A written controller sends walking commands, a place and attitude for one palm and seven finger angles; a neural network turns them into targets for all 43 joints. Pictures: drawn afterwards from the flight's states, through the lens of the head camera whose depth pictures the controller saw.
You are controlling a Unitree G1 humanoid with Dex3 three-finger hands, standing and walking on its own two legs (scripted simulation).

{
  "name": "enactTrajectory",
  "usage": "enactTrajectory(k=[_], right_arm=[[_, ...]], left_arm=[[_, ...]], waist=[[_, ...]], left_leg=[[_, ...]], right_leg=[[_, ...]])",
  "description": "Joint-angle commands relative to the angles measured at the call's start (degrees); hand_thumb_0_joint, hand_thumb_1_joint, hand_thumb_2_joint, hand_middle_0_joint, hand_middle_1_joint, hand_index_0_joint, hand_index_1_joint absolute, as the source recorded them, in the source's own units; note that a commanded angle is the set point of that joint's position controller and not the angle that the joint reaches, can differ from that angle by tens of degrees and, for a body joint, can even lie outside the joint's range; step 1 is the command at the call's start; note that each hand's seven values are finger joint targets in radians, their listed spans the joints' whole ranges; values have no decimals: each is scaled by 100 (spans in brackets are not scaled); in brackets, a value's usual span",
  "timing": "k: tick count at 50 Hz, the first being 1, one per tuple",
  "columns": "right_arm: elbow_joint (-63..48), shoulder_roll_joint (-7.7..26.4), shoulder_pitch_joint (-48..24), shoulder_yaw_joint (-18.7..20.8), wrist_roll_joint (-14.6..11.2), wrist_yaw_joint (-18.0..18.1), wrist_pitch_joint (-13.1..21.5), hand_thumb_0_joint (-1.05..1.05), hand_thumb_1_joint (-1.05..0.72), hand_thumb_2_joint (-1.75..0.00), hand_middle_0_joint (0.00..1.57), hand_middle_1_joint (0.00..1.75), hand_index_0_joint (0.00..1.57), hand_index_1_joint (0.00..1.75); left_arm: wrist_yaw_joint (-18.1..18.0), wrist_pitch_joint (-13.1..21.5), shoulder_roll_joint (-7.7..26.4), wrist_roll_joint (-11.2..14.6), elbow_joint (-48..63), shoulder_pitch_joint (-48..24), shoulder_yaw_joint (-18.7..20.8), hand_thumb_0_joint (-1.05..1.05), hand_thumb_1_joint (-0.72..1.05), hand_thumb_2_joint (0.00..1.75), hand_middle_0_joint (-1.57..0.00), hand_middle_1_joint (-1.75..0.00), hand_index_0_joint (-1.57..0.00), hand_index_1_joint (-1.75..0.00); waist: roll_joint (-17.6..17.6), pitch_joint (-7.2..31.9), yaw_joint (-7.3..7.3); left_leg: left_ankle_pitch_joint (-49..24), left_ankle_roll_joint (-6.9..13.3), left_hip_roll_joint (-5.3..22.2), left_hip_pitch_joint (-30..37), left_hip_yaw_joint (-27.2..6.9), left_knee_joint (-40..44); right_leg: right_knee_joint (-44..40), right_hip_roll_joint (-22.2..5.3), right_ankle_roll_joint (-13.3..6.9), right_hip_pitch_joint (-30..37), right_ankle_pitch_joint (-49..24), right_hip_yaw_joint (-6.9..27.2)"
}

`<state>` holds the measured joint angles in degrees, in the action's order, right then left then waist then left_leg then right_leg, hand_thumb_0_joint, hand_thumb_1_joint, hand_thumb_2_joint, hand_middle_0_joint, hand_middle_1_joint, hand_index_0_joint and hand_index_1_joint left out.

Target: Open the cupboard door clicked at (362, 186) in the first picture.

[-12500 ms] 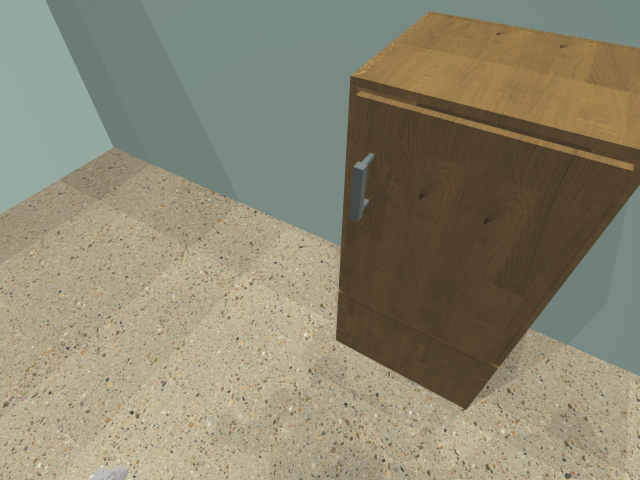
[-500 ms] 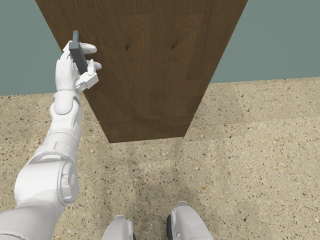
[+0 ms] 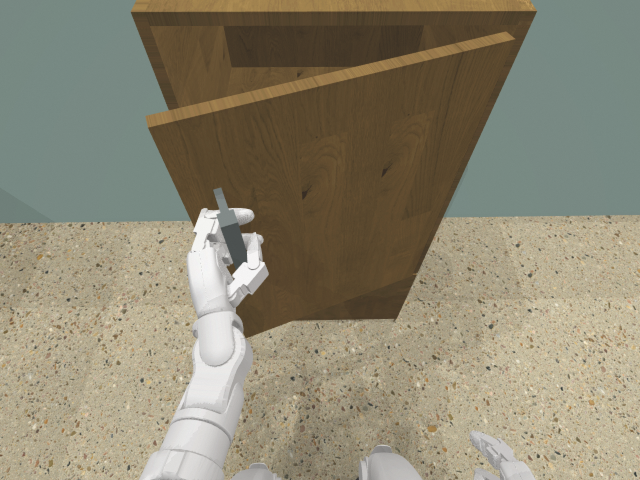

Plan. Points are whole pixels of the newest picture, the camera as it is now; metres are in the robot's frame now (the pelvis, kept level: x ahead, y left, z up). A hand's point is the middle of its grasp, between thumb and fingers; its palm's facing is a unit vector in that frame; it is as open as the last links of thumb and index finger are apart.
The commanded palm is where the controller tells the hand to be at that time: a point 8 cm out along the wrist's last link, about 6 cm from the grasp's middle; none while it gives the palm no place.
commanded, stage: pull the door open along its arc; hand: left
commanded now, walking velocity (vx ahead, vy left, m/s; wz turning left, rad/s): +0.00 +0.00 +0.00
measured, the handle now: (233, 236) +0.41 +0.12 +0.05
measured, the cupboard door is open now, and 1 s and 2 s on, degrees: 21 36 40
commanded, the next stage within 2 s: open thumb and fingers to let go in 0.54 s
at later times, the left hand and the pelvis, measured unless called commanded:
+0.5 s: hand (313, 332) +0.28 +0.01 +0.05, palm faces +0.26 -0.96 -0.06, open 5.7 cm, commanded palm +0.20 +0.04 +0.04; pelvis +0.00 -0.04 +0.00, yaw +3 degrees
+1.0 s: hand (300, 334) +0.28 +0.03 +0.05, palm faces +0.38 -0.92 -0.05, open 9.3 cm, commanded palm +0.23 +0.05 +0.04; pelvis -0.02 -0.05 -0.01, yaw +5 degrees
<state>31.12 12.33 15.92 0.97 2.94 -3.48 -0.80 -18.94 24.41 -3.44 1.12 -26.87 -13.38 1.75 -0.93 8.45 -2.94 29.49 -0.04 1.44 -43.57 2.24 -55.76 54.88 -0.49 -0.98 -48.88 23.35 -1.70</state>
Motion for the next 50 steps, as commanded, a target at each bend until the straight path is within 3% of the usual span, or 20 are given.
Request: enactTrajectory(k=[1,3,6,12,23,25,26,29,32,35,40,44,50], right_arm=[[-544,489,-103,214,176,46,244,0,-90,-90,20,30,20,30],[-519,428,-267,199,237,82,253,0,-90,-90,20,30,20,30],[-517,365,-404,195,255,159,247,0,-90,-90,20,30,20,30],[-631,265,-702,127,177,197,309,0,-90,-90,20,30,20,30],[-857,78,-1089,-10,82,88,621,0,-90,-90,20,30,20,30],[-913,50,-1173,-23,49,40,677,0,-90,-90,20,30,20,30],[-907,42,-1145,-40,40,21,690,0,-90,-90,20,30,20,30],[-884,95,-1067,-36,62,103,721,0,-90,-90,20,30,20,30],[-756,155,-1054,-42,86,206,724,0,-90,-90,20,30,20,30],[-715,141,-1122,-18,95,238,771,0,-90,-90,20,30,20,30],[-720,172,-951,50,115,226,790,0,-90,-90,20,30,20,30],[-696,239,-907,74,115,243,798,0,-90,-90,20,30,20,30],[-733,250,-890,90,83,259,816,0,-90,-90,20,30,20,30]], left_arm=[[-1543,242,172,-644,1278,-1084,10,0,90,90,-40,-135,-40,-135],[-1854,116,-129,-928,1401,-1235,-341,0,90,90,-40,-135,-40,-135],[-1831,-15,-438,-1090,1590,-997,-825,0,90,90,-40,-135,-40,-135],[-1617,-182,-946,-849,2003,-75,-1415,0,90,90,-40,-135,-40,-135],[-1465,-582,-1447,-690,3214,2075,-2123,0,90,90,-40,-135,-40,-135],[-1431,-696,-1547,-676,3469,2664,-2233,0,90,90,-40,-135,-40,-135],[-1391,-745,-1571,-666,3563,2809,-2300,0,90,90,-40,-135,-40,-135],[-1434,-786,-1172,-719,3523,2220,-2039,0,90,90,-40,-135,-40,-135],[-1568,-736,-762,-729,3232,1119,-1611,0,90,90,-40,-135,-40,-135],[-1629,-672,-881,-672,2954,1029,-1513,0,69,81,-38,-133,-38,-133],[-1499,-570,-1057,-746,2878,1209,-1740,0,34,66,-36,-129,-36,-129],[-1403,-465,-1032,-786,2911,790,-1874,0,6,54,-34,-126,-34,-126],[-1451,-468,-1079,-818,2817,672,-1933,0,-36,36,-31,-122,-31,-122]], waist=[[425,1742,182],[387,1796,144],[435,1959,116],[501,1769,190],[683,1400,289],[511,1393,400],[503,1334,356],[690,1079,221],[737,959,146],[820,1101,255],[854,1429,187],[842,1302,42],[693,1403,117]], left_leg=[[-1924,-20,-197,249,-83,527],[-1827,-15,-218,315,-85,515],[-1874,-6,-218,495,-86,510],[-1813,-1,-252,617,-102,575],[-1499,-51,-341,590,-188,536],[-1528,-72,-361,610,-188,537],[-1530,-69,-359,636,-186,530],[-1171,-75,-393,448,-235,406],[-913,-57,-417,219,-282,289],[-844,-61,-427,136,-320,269],[-1021,-48,-387,70,-318,259],[-817,-12,-378,-2,-326,196],[-882,5,-378,80,-321,236]], right_leg=[[-479,30,-31,1859,-1897,-62],[-516,23,-43,1850,-1748,-67],[-577,-2,-68,1996,-1900,-29],[-754,-34,-64,2260,-1983,3],[-1075,-178,13,2494,-1971,169],[-1069,-165,-30,2539,-1974,141],[-1046,-166,-25,2502,-2026,104],[-1268,-270,80,2324,-1616,430],[-1341,-346,119,2095,-1054,644],[-1396,-390,129,2153,-842,768],[-1212,-418,150,2355,-1415,722],[-1266,-447,167,2121,-937,763],[-1153,-358,62,2000,-725,582]])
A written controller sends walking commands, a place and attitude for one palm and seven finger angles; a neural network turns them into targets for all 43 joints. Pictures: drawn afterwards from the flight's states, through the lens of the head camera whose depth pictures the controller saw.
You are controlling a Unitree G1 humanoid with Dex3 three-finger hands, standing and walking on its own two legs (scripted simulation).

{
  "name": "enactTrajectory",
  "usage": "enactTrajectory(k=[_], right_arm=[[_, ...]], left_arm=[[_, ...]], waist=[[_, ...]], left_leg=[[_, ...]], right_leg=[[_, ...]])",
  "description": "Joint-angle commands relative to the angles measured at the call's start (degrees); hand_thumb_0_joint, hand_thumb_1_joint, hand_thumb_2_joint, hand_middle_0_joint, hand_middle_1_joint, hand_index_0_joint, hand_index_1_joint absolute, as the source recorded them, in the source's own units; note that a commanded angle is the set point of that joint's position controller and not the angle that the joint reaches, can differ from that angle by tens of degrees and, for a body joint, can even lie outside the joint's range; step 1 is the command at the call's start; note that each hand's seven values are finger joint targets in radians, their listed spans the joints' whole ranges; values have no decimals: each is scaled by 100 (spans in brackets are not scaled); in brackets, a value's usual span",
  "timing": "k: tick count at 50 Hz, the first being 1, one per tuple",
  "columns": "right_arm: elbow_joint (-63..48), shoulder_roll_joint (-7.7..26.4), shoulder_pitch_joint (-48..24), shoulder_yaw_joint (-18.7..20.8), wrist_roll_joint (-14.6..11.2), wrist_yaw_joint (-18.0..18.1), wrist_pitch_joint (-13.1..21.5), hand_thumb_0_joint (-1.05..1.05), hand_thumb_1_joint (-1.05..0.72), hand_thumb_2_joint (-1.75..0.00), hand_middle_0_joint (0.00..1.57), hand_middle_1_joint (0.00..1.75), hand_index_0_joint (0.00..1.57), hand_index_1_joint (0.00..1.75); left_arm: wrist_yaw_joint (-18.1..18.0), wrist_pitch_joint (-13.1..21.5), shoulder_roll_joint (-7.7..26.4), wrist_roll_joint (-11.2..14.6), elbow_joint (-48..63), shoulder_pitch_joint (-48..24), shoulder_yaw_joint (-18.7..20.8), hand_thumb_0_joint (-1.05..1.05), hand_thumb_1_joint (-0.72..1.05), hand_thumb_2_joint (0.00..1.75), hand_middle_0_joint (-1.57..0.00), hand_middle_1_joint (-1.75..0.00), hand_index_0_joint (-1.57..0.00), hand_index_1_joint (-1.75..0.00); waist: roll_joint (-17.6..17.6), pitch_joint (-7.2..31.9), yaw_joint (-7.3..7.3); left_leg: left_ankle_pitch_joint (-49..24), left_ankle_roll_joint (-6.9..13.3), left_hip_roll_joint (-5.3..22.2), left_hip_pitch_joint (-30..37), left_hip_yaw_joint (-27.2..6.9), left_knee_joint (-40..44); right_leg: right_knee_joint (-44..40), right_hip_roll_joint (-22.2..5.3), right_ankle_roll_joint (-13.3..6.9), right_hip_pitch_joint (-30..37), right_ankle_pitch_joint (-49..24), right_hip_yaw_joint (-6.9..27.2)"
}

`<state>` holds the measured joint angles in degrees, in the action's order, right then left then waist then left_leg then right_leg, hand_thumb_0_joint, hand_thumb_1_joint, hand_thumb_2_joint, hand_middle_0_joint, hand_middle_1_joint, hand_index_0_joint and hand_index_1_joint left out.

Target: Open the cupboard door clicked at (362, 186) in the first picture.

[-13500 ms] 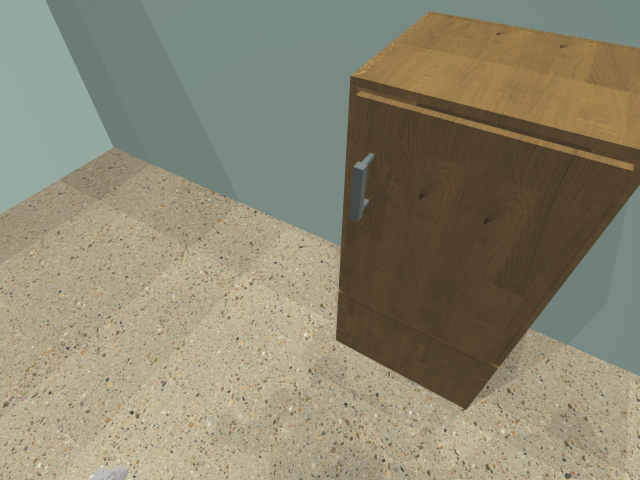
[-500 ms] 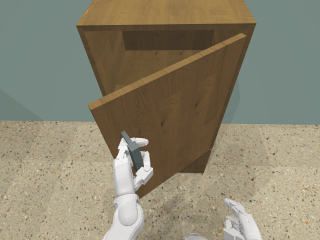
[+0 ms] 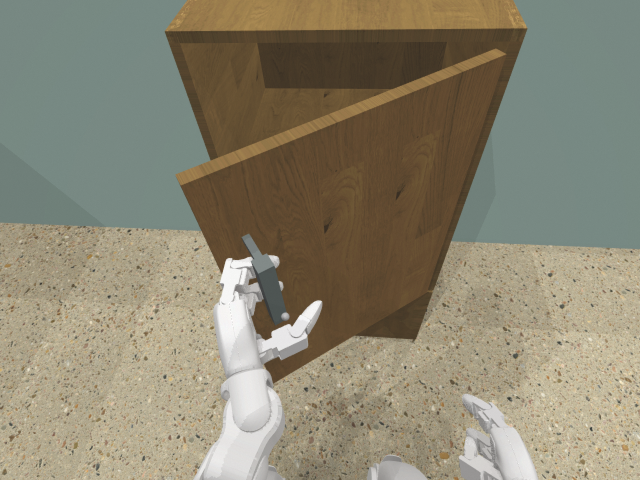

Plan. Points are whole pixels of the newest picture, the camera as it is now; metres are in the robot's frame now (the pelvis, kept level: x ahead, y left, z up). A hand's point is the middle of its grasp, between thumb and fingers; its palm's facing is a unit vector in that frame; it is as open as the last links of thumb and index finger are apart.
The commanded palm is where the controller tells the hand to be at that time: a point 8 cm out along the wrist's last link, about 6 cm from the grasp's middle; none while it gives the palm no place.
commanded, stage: open thumb and fingers to let go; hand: left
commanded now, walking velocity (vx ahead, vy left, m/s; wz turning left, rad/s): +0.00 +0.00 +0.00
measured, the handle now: (264, 281) +0.35 +0.09 +0.05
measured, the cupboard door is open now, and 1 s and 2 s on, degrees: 36 40 39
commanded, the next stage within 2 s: slide the hand sideways off the handle in 0.46 s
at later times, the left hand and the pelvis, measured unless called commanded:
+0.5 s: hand (288, 313) +0.31 +0.05 +0.05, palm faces +0.21 -0.98 -0.06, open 15.0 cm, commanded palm +0.26 +0.07 +0.05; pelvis +0.00 +0.03 +0.00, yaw -2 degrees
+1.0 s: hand (295, 352) +0.26 +0.04 +0.05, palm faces -0.18 -0.98 +0.00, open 16.1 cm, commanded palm +0.23 +0.10 +0.05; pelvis -0.01 +0.04 -0.01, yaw -2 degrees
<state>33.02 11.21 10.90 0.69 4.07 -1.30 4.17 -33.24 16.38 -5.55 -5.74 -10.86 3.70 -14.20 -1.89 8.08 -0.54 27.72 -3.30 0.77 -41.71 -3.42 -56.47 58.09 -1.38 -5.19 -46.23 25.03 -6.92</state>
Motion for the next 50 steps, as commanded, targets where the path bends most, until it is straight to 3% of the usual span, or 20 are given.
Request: enactTrajectory(k=[1,4,7,10,12,13,22,25,28,29,30,31,32,34,37,39,40,43,46,50], right_arm=[[-928,358,-387,115,-26,43,324,0,-90,-90,20,30,20,30],[-928,356,-427,99,-38,43,326,0,-90,-90,20,30,20,30],[-900,362,-451,95,-31,33,358,0,-90,-90,20,30,20,30],[-910,361,-464,96,-30,2,376,0,-90,-90,20,30,20,30],[-892,371,-424,95,-28,-21,363,0,-90,-90,20,30,20,30],[-890,362,-437,96,-23,-36,359,0,-90,-90,20,30,20,30],[-895,352,-538,81,-39,-139,330,0,-90,-90,20,30,20,30],[-872,361,-627,58,-50,-158,325,0,-90,-90,20,30,20,30],[-848,352,-635,63,-37,-168,319,0,-90,-90,20,30,20,30],[-779,587,16,122,-76,-154,282,0,-90,-90,20,30,20,30],[-947,591,70,180,-117,-124,278,0,-90,-90,20,30,20,30],[-1040,564,31,158,-158,-95,303,0,-90,-90,20,30,20,30],[-1123,574,40,140,-210,-52,328,0,-90,-90,20,30,20,30],[-1329,544,-8,98,-305,15,390,0,-90,-90,20,30,20,30],[-1476,566,-65,45,-381,58,418,0,-90,-90,20,30,20,30],[-1534,581,-54,50,-357,71,388,0,-90,-90,20,30,20,30],[-1565,612,-77,48,-348,67,371,0,-90,-90,20,30,20,30],[-1630,572,-3,50,-304,37,300,0,-90,-90,20,30,20,30],[-1703,559,-31,29,-296,24,249,0,-90,-90,20,30,20,30],[-1807,567,-28,27,-300,17,203,0,-90,-90,20,30,20,30]], left_arm=[[-35,316,-882,-108,1170,-1024,-331,0,-43,33,-30,-121,-30,-121],[-102,290,-898,-97,1101,-1195,-312,0,-50,30,-30,-120,-30,-120],[-172,294,-1005,-95,1032,-1475,-365,0,-50,30,-27,-105,-27,-105],[-221,257,-1095,-146,920,-1419,-417,0,-50,30,-25,-90,-25,-90],[-246,229,-1118,-126,871,-1424,-399,0,-50,30,-23,-80,-23,-80],[-256,217,-1217,-147,870,-1449,-479,0,-50,30,-22,-75,-22,-75],[-310,64,-1508,-93,817,-1495,-639,0,-50,30,-15,-30,-15,-30],[-313,21,-1570,-107,720,-1681,-693,0,-50,30,-15,-30,-15,-30],[-346,24,-1580,-99,780,-1901,-696,0,-50,30,-15,-30,-15,-30],[917,273,-864,-782,1117,-1724,-2066,0,-50,30,-15,-30,-15,-30],[1575,544,-493,-525,1497,-1964,-1639,0,-50,30,-15,-30,-15,-30],[2084,688,-327,-365,1551,-1721,-1543,0,-50,30,-15,-30,-15,-30],[2505,782,-159,-174,1590,-1699,-1399,0,-50,30,-15,-30,-15,-30],[2883,798,-263,223,1763,-1578,-1276,0,-50,30,-15,-30,-15,-30],[2728,584,-307,552,1705,-1383,-976,0,-50,30,-15,-30,-15,-30],[2460,486,-136,515,1746,-1185,-698,0,-50,30,-15,-30,-15,-30],[2325,455,74,445,1803,-1056,-495,0,-50,30,-15,-30,-15,-30],[2081,411,126,265,1871,-635,-416,0,-50,30,-15,-30,-15,-30],[2047,404,99,204,1983,-483,-474,0,-50,30,-15,-30,-15,-30],[2081,409,262,185,2214,174,-340,0,-50,30,-15,-30,-15,-30]], waist=[[854,1465,-127],[858,1314,-114],[812,1381,-129],[623,1392,-58],[726,1434,-65],[591,1437,-63],[575,1449,-6],[565,1226,-51],[559,1381,-54],[873,967,-687],[669,1522,-500],[592,1691,-405],[707,1642,-414],[560,1465,-363],[592,1010,-293],[809,1099,-217],[701,1196,-87],[765,1249,-47],[622,1152,-32],[635,1172,110]], left_leg=[[-698,333,-308,-100,256,306],[-593,337,-312,-89,268,349],[-594,357,-301,-6,279,358],[-747,352,-284,104,270,425],[-824,346,-271,150,277,455],[-876,344,-264,207,285,467],[-1046,325,-220,335,242,529],[-902,332,-220,290,208,527],[-836,334,-243,295,222,483],[-912,491,-207,354,240,335],[-1119,513,-263,291,238,264],[-1114,511,-275,262,273,216],[-1000,515,-282,194,260,190],[-685,502,-290,183,239,252],[-304,459,-284,96,179,394],[-264,454,-286,39,185,401],[-352,435,-293,19,174,436],[-515,431,-292,-10,236,413],[-485,427,-292,-50,267,427],[-633,407,-287,-58,281,473]], right_leg=[[-1459,-261,491,1729,-858,1073],[-1509,-215,456,1591,-462,1001],[-1441,-151,427,1443,-313,891],[-1295,-66,359,1381,-494,707],[-1218,-35,353,1394,-604,605],[-1182,-12,335,1350,-663,567],[-981,85,279,1247,-811,352],[-1022,88,281,1064,-568,338],[-1013,74,294,1054,-461,368],[-951,30,305,905,-1136,574],[-823,-38,271,1243,-1583,639],[-749,-67,289,1452,-1708,685],[-761,-76,307,1453,-1593,720],[-862,-66,322,1301,-995,726],[-988,-28,336,982,-183,624],[-988,-20,352,1021,-25,620],[-890,-14,316,1105,-113,599],[-808,-8,316,1202,-427,582],[-804,-11,305,1188,-441,599],[-742,17,269,1335,-644,579]])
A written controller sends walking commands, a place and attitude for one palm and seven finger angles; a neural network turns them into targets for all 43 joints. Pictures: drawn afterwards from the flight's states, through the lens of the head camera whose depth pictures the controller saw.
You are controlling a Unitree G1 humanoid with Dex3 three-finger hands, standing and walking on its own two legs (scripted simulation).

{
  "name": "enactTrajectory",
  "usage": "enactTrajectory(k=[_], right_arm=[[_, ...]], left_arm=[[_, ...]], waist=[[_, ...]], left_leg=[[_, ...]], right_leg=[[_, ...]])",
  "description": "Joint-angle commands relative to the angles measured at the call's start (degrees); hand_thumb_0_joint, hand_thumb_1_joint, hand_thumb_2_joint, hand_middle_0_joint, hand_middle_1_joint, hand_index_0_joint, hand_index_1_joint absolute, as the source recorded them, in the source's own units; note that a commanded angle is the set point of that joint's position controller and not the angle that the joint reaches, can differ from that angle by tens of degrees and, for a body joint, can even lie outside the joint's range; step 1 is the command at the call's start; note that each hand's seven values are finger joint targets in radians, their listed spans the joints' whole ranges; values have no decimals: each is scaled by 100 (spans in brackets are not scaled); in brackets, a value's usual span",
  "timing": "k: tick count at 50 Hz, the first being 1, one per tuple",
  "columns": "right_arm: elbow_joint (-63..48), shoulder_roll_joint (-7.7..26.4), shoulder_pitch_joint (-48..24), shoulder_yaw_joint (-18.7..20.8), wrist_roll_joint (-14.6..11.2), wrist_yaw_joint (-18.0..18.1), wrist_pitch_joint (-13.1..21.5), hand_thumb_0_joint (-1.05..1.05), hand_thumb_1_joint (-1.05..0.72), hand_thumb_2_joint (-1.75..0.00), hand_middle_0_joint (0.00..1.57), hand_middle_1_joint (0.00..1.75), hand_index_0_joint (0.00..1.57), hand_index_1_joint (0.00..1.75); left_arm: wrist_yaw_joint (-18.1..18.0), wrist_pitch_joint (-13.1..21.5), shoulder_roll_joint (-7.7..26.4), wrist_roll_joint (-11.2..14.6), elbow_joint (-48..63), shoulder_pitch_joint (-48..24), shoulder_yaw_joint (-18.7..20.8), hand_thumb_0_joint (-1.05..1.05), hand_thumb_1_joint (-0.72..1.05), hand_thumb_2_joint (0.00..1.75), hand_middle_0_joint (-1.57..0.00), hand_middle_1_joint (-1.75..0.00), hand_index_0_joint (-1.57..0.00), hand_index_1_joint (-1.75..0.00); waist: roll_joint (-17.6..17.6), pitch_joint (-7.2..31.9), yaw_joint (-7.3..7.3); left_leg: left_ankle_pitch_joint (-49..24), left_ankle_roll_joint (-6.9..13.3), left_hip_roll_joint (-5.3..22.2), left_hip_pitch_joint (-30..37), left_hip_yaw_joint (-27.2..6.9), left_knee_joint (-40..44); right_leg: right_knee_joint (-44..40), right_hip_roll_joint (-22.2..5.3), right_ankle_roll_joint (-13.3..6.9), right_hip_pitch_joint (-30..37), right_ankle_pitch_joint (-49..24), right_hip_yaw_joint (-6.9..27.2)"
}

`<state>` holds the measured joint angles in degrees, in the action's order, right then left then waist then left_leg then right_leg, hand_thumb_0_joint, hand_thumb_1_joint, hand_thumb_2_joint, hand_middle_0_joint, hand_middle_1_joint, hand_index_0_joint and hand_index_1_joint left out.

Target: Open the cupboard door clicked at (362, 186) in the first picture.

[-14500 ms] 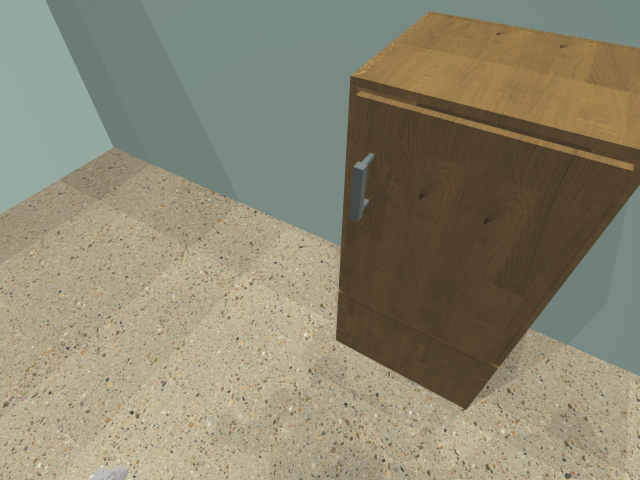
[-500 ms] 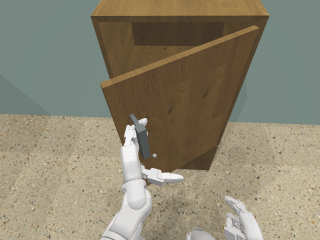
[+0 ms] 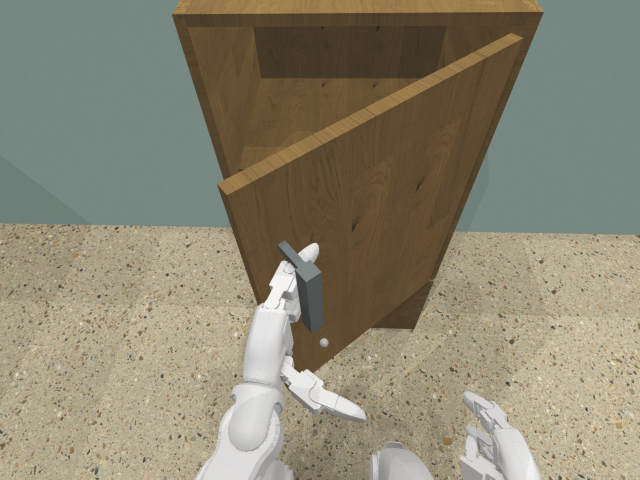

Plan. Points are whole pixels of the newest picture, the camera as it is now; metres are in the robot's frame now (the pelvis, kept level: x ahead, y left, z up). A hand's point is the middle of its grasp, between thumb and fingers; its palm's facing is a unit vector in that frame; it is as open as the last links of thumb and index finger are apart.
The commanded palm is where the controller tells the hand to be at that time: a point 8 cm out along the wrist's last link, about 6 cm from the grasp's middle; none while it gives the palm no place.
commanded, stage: slide the hand sideways off the handle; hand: left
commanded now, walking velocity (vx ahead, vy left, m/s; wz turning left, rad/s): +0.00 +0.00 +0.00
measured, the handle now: (301, 288) +0.33 +0.04 +0.06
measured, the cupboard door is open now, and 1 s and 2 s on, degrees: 40 39 39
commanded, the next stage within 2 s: draw the hand back to the body in 0.76 s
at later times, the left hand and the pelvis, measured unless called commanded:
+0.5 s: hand (280, 374) +0.23 +0.05 +0.06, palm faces -0.08 -1.00 -0.02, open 16.1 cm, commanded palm +0.20 +0.12 +0.06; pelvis +0.02 -0.01 -0.01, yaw +0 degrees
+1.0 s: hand (224, 394) +0.21 +0.11 +0.07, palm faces -0.07 -1.00 -0.05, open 16.3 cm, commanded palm +0.18 +0.17 +0.08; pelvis +0.01 +0.00 -0.01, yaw +0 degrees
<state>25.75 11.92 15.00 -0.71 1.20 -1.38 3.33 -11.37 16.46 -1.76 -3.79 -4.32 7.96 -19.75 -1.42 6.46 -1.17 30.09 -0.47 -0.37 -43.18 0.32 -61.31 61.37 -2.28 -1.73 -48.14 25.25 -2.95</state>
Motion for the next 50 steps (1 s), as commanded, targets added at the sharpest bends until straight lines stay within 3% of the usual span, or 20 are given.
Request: enactTrajectory(k=[1,5,6,8,10,11,20,26,29,31,36,38,40,43,45,47,50], right_arm=[[-1113,476,-416,179,-6,21,287,0,-90,-90,20,30,20,30],[-1165,482,-427,161,-9,50,270,0,-90,-90,20,30,20,30],[-1169,480,-420,152,-11,55,276,0,-90,-90,20,30,20,30],[-1171,478,-379,149,-8,74,297,0,-90,-90,20,30,20,30],[-1181,496,-387,161,-13,100,321,0,-90,-90,20,30,20,30],[-1208,493,-395,159,-15,102,336,0,-90,-90,20,30,20,30],[-1306,515,-268,177,-31,154,351,0,-90,-90,20,30,20,30],[-1366,519,-222,213,-67,180,367,0,-90,-90,20,30,20,30],[-1368,542,-236,231,-85,203,394,0,-90,-90,20,30,20,30],[-1360,566,-236,257,-78,221,435,0,-90,-90,20,30,20,30],[-1368,612,-216,287,-119,255,504,0,-90,-90,20,30,20,30],[-1373,637,-205,298,-137,282,524,0,-90,-90,20,30,20,30],[-1400,648,-241,292,-146,288,556,0,-90,-90,20,30,20,30],[-1443,645,-187,290,-147,299,559,0,-90,-90,20,30,20,30],[-1491,650,-197,287,-169,333,521,0,-90,-90,20,30,20,30],[-1539,625,-176,256,-198,358,493,0,-90,-90,20,30,20,30],[-1518,624,-185,218,-247,417,463,0,-90,-90,20,30,20,30]], left_arm=[[-97,415,-167,21,1684,-133,175,0,-50,30,-15,-30,-15,-30],[0,439,7,14,1904,335,261,0,-50,30,-15,-30,-15,-30],[32,465,10,15,2026,267,232,0,-50,30,-15,-30,-15,-30],[90,489,27,25,2094,394,217,0,-50,30,-15,-30,-15,-30],[165,519,137,45,2232,481,302,0,-50,30,-15,-30,-15,-30],[226,526,87,64,2301,606,233,0,-50,30,-15,-30,-15,-30],[554,478,494,243,2705,1528,621,0,-50,30,-15,-30,-15,-30],[851,562,709,507,2993,2200,974,0,-50,30,-15,-30,-15,-30],[1023,641,827,604,3136,2245,1074,0,-50,30,-15,-30,-15,-30],[1137,723,886,664,3280,2322,1135,0,-50,30,-15,-30,-15,-30],[1511,784,999,871,3405,2523,1232,0,-50,30,-15,-30,-15,-30],[1604,773,1030,933,3426,2476,1265,0,-50,30,-15,-30,-15,-30],[1634,750,1061,959,3534,2486,1250,0,-50,30,-15,-30,-15,-30],[1580,654,1011,957,3455,2529,1225,0,-50,30,-15,-30,-15,-30],[1482,572,1354,950,3767,2397,1534,0,-50,30,-15,-30,-15,-30],[1402,438,1440,965,3959,2424,1654,0,-50,30,-15,-30,-15,-30],[1398,201,1493,1087,3871,2485,1882,0,-50,30,-15,-30,-15,-30]], waist=[[650,1382,136],[768,1145,132],[613,1080,90],[654,1018,57],[661,1105,68],[507,1102,74],[603,1246,126],[645,1253,144],[603,1078,62],[525,1241,67],[403,1194,31],[517,1168,-12],[217,1227,40],[449,1169,36],[321,1272,124],[192,1298,153],[412,1095,155]], left_leg=[[-898,128,-167,118,-64,921],[-777,135,-160,-10,-59,877],[-723,131,-163,-11,-57,855],[-652,131,-162,-35,-80,821],[-695,135,-160,-40,-100,772],[-705,129,-165,-31,-91,750],[-1103,136,-182,-166,-90,564],[-1180,123,-186,-304,-64,439],[-972,122,-182,-447,-62,331],[-1041,126,-178,-477,-75,235],[-960,131,-174,-566,-102,143],[-881,135,-168,-618,-111,87],[-947,141,-178,-572,-111,84],[-830,139,-168,-571,-145,145],[-847,148,-162,-470,-120,256],[-849,155,-173,-269,-109,428],[-836,159,-157,-174,-110,626]], right_leg=[[-1077,103,-51,1547,-753,201],[-1120,113,-28,1485,-631,243],[-1109,100,-24,1395,-575,253],[-1093,106,-15,1314,-488,242],[-1044,116,-22,1316,-518,243],[-1006,111,-24,1282,-549,246],[-860,122,5,1502,-1171,280],[-833,112,45,1619,-1398,362],[-893,98,72,1447,-1091,447],[-823,86,70,1475,-1164,488],[-776,97,64,1306,-936,473],[-802,101,75,1212,-745,489],[-731,108,36,1170,-744,459],[-718,140,45,1050,-515,337],[-814,152,24,1251,-423,377],[-931,168,29,1379,-421,351],[-1208,195,51,1587,-326,332]])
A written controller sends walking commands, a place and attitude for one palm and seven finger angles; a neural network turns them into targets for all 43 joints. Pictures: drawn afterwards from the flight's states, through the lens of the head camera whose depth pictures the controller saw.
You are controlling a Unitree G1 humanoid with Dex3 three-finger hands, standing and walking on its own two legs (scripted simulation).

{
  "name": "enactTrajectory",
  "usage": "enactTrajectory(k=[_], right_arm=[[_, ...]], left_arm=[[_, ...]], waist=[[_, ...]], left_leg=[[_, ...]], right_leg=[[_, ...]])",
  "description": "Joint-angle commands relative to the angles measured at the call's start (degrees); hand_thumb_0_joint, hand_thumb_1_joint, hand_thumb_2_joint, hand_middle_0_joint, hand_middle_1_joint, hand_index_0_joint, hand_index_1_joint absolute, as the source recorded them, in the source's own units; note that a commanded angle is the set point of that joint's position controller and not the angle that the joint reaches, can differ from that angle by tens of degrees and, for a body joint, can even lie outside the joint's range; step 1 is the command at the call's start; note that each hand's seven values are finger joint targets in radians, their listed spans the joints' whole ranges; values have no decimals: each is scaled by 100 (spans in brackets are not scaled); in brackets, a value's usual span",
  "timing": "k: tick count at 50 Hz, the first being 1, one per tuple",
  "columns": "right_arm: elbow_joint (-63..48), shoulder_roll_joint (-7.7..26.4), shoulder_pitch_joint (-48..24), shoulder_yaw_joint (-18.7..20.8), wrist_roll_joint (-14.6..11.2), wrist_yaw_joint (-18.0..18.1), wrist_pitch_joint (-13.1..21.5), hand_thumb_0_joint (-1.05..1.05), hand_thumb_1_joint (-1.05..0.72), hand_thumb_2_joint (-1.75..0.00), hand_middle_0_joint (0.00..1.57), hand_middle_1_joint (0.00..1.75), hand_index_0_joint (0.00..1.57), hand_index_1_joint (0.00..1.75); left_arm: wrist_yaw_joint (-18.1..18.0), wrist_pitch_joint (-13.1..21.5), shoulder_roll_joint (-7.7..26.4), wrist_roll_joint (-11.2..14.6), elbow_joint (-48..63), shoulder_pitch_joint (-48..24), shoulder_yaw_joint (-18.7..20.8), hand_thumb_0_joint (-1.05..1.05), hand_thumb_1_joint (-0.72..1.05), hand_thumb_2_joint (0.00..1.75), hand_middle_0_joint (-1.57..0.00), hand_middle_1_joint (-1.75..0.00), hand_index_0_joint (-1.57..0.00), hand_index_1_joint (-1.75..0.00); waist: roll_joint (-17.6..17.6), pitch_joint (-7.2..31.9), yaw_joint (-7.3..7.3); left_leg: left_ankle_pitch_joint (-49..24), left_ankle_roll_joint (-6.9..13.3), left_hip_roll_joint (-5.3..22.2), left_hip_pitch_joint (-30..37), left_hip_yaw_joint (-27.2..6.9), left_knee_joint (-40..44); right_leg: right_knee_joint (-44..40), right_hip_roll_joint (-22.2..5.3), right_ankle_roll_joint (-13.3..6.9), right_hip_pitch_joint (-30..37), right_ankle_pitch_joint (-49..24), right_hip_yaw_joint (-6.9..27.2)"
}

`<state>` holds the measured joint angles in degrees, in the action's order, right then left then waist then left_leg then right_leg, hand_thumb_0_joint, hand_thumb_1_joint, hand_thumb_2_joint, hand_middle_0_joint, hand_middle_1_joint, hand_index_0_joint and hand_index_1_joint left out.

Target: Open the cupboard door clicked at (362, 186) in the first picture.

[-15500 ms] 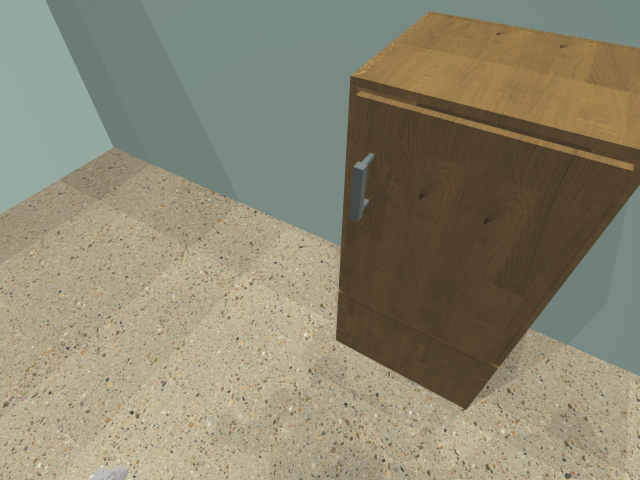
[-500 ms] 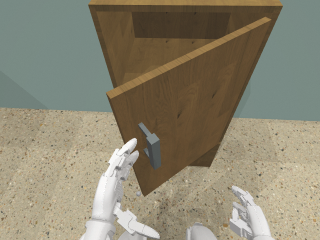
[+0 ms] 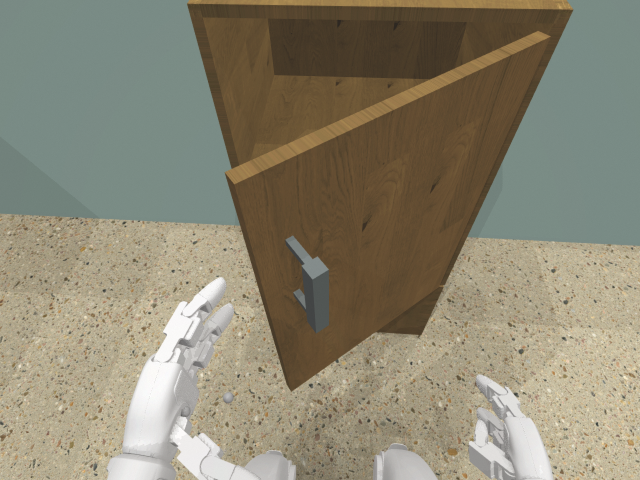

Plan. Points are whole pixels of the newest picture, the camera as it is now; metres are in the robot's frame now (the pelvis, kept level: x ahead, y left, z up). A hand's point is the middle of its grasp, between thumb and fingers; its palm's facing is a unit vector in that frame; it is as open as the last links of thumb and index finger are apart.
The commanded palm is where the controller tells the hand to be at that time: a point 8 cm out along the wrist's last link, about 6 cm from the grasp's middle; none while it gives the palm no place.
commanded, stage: draw the hand back to the body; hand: left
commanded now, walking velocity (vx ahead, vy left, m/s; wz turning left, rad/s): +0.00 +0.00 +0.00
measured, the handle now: (307, 286) +0.33 +0.04 +0.08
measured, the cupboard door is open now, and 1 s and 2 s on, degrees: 39 39 39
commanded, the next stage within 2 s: step back with the hand held close in 1.44 s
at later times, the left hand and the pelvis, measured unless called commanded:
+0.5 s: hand (107, 366) +0.20 +0.19 +0.15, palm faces +0.11 -0.95 -0.27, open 15.4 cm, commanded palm +0.16 +0.24 +0.18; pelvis +0.02 +0.02 +0.05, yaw +0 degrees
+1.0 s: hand out of the picture +0.22 +0.26 +0.24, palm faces +0.40 -0.82 -0.40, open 9.8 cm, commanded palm +0.17 +0.31 +0.26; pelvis +0.03 +0.02 +0.09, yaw -1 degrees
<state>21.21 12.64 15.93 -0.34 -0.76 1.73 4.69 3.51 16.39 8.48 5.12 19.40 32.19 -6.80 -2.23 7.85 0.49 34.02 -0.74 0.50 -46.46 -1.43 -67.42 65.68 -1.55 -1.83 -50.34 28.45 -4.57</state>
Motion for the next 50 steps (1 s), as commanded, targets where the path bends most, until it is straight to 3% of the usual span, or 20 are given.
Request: enactTrajectory(k=[1,6,13,16,18,19,21,23,25,27,32,40,43,48,50], right_arm=[[-1065,553,-283,159,-70,118,347,0,-90,-90,20,30,20,30],[-1005,601,-287,104,-101,162,478,0,-90,-90,20,30,20,30],[-921,617,-298,80,-136,193,610,0,-90,-90,20,30,20,30],[-869,615,-302,87,-163,193,686,0,-90,-90,20,30,20,30],[-802,625,-294,74,-180,187,714,0,-90,-90,20,30,20,30],[-782,607,-264,110,-99,357,614,0,-90,-90,20,30,20,30],[-680,507,-265,12,-47,396,580,0,-90,-90,20,30,20,30],[-601,535,-285,-14,-47,398,543,0,-90,-90,20,30,20,30],[-520,571,-384,-8,-25,433,541,0,-90,-90,20,30,20,30],[-421,551,-457,-27,-2,461,556,0,-90,-90,20,30,20,30],[-196,562,-608,-89,21,458,651,0,-90,-90,20,30,20,30],[170,589,-878,-39,63,415,734,0,-90,-90,20,30,20,30],[264,594,-933,-23,66,382,725,0,-90,-90,20,30,20,30],[397,599,-1055,18,79,376,687,0,-90,-90,20,30,20,30],[455,627,-1094,40,76,380,689,0,-90,-90,20,30,20,30]], left_arm=[[-48,144,371,247,1462,95,522,0,-50,30,-15,-30,-15,-30],[204,-56,397,436,1501,230,573,0,-50,30,-15,-30,-15,-30],[344,-193,710,629,1825,201,1080,0,-50,30,-15,-30,-15,-30],[418,-207,790,725,2073,299,1227,0,-40,34,-15,-30,-15,-30],[491,-282,839,792,2072,305,1303,0,-32,37,-16,-30,-16,-30],[-195,-606,1746,-43,2380,363,1547,0,-29,39,-16,-30,-16,-30],[-662,-964,1159,-208,2306,518,1270,0,-22,42,-16,-30,-16,-30],[-832,-1108,1084,-324,2286,368,1171,0,-15,45,-16,-30,-16,-30],[-951,-1161,1265,-381,2233,195,1353,0,-8,48,-16,-30,-16,-30],[-1030,-1191,1348,-401,2117,189,1508,0,-1,51,-17,-30,-17,-30],[-1101,-1134,1457,-408,2126,-127,1773,0,17,58,-17,-30,-17,-30],[-1122,-1024,1817,-342,1903,-368,2499,0,44,70,-18,-30,-18,-30],[-1101,-976,1836,-314,1898,-602,2628,0,55,75,-19,-30,-19,-30],[-1104,-914,2015,-244,1723,-823,3026,0,73,82,-19,-30,-19,-30],[-1115,-859,2168,-253,1813,-1018,3212,0,80,86,-20,-30,-20,-30]], waist=[[484,835,-50],[397,563,-66],[136,433,18],[-108,593,72],[-121,499,69],[-118,627,313],[-319,185,168],[-162,29,117],[125,14,142],[168,-109,160],[-215,-267,211],[-67,-416,317],[-176,-518,300],[-30,-604,342],[-226,-526,364]], left_leg=[[-1176,188,-238,232,67,1302],[-1223,185,-202,572,3,1642],[-1493,140,-147,1000,-78,2018],[-1910,113,-132,1297,-89,2110],[-2054,87,-112,1380,-114,2188],[-2188,140,19,1501,-41,2504],[-2223,122,-7,1626,-41,2662],[-2529,116,64,1903,-124,2793],[-2531,146,81,2101,-124,2963],[-2429,157,75,2262,-61,3145],[-2706,102,90,2719,-100,3637],[-3153,92,104,3214,24,4144],[-3169,91,102,3380,65,4300],[-3057,126,89,3526,118,4493],[-3144,119,86,3634,119,4532]], right_leg=[[-1713,133,83,1760,-596,469],[-1882,159,95,1860,-697,299],[-1935,215,65,2087,-1013,85],[-1910,232,54,2273,-1468,28],[-1944,252,60,2323,-1602,-18],[-2217,100,3,2660,-1584,304],[-2417,72,25,2680,-1526,207],[-2547,95,52,2704,-1607,129],[-2759,94,62,2948,-1666,125],[-2939,80,74,3153,-1697,142],[-3294,75,55,3610,-1816,123],[-3841,89,42,4311,-2342,145],[-3998,101,54,4396,-2377,182],[-4238,116,51,4584,-2426,229],[-4285,117,33,4676,-2488,244]])
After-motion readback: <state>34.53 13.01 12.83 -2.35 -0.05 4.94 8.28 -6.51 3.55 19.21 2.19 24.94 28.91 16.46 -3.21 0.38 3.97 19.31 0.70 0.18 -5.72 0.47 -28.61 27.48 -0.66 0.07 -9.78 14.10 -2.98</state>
